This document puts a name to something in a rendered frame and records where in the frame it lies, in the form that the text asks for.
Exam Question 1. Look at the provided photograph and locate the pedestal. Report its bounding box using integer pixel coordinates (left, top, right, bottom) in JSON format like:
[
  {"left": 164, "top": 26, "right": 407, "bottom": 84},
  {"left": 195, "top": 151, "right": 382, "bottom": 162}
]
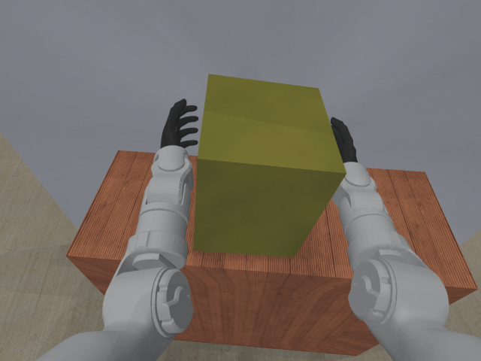
[{"left": 66, "top": 150, "right": 478, "bottom": 356}]

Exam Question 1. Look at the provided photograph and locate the right robot upper arm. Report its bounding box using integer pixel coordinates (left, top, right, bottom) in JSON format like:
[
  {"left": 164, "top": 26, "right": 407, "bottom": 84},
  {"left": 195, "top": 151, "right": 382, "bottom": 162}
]
[{"left": 348, "top": 257, "right": 481, "bottom": 361}]

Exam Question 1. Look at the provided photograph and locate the carton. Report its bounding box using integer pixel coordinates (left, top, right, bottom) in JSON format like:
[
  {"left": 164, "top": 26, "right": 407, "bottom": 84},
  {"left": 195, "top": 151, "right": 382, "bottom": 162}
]
[{"left": 193, "top": 74, "right": 346, "bottom": 257}]

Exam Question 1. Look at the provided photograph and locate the left robot upper arm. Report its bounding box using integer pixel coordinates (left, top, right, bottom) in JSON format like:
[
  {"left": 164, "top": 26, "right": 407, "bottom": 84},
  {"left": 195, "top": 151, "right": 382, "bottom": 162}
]
[{"left": 35, "top": 266, "right": 193, "bottom": 361}]

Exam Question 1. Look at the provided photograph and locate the robot right forearm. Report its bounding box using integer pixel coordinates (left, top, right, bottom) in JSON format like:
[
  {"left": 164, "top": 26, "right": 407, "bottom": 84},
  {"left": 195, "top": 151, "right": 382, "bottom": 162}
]
[{"left": 332, "top": 162, "right": 449, "bottom": 317}]

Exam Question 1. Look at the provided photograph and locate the robot left hand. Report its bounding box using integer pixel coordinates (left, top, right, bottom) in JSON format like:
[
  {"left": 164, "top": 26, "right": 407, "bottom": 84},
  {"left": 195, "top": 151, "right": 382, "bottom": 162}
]
[{"left": 160, "top": 99, "right": 198, "bottom": 149}]

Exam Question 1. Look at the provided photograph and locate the robot left forearm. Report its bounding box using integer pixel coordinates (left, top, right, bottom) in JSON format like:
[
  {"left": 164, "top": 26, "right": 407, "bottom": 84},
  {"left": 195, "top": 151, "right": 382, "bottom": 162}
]
[{"left": 102, "top": 145, "right": 194, "bottom": 321}]

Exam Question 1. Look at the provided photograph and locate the robot right hand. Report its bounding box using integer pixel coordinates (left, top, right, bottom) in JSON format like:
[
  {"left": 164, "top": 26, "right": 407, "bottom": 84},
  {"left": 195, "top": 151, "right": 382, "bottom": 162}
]
[{"left": 331, "top": 117, "right": 358, "bottom": 163}]

